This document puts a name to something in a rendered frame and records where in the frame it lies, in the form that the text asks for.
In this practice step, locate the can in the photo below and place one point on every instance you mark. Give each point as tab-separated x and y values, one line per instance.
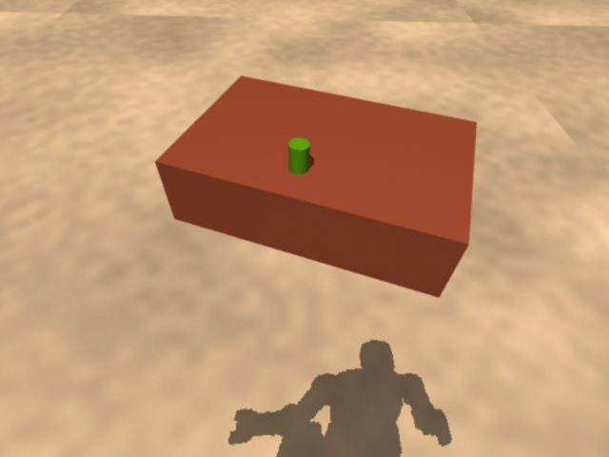
298	155

